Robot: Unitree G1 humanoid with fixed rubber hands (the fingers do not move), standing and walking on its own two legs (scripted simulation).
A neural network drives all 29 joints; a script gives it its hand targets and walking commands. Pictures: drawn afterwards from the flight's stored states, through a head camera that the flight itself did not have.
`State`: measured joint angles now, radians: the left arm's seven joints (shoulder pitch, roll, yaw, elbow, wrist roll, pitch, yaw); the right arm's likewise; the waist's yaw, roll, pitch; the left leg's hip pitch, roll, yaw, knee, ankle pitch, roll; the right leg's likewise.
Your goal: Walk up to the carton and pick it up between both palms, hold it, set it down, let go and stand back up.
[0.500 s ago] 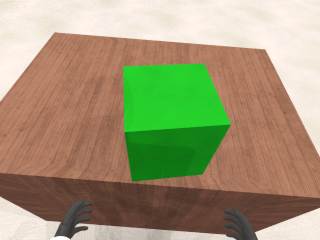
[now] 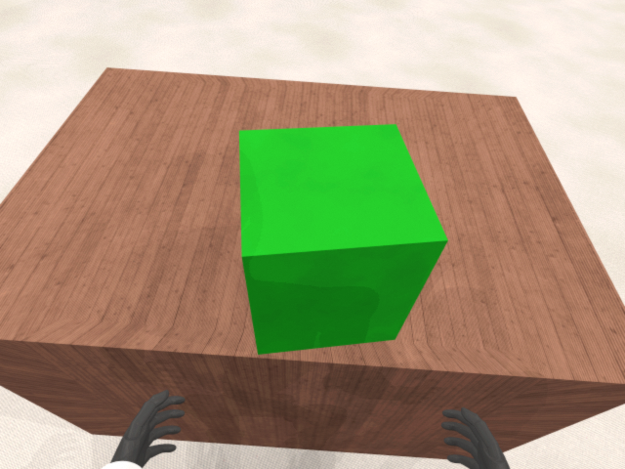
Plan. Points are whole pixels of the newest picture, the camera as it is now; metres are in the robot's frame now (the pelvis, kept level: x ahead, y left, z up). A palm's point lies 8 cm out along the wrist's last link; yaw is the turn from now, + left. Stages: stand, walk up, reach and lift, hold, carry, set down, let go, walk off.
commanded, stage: stand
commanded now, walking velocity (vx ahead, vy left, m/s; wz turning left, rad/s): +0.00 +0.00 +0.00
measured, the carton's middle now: (323, 244) +0.41 +0.02 +0.04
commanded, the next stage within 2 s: none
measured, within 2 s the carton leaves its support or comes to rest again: neither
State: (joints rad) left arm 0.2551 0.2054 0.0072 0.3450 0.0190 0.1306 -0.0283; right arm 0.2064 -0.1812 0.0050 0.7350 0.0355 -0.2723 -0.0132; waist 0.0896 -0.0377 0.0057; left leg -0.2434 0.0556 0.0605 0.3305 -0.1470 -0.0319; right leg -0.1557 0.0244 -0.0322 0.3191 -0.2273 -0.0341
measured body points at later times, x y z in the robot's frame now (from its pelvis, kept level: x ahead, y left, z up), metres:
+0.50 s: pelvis -0.02 +0.02 -0.01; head -0.03 +0.03 +0.44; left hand +0.07 +0.31 -0.12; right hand +0.13 -0.26 -0.09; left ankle +0.01 +0.14 -0.75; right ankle -0.04 -0.10 -0.75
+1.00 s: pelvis -0.02 +0.02 -0.01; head -0.03 +0.02 +0.44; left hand +0.05 +0.33 -0.11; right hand +0.13 -0.25 -0.11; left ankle +0.01 +0.14 -0.75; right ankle -0.04 -0.10 -0.75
